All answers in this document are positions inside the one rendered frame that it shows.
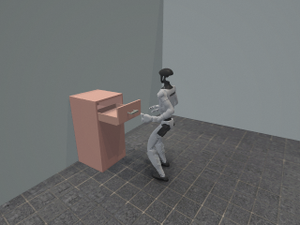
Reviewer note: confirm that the robot right hand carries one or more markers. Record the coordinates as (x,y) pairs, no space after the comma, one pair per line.
(153,107)

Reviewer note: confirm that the robot right upper arm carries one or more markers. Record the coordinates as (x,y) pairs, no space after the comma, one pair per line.
(175,96)

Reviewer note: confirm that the handle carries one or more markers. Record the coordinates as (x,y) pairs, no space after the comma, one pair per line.
(134,111)

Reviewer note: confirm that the robot head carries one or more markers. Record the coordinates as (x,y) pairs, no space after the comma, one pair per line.
(166,72)

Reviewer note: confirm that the cabinet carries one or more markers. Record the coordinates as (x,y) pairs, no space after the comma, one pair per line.
(99,144)

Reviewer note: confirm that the robot left foot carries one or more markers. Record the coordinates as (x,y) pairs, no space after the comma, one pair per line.
(158,177)

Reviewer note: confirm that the robot left hand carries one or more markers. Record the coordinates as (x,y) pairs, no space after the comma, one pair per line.
(146,118)

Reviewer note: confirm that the robot left forearm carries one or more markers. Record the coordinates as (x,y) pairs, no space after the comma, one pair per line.
(162,117)

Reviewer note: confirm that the drawer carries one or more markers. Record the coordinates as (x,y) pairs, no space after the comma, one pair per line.
(117,114)

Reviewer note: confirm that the robot left upper arm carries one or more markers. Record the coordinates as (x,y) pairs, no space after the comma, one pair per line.
(162,95)

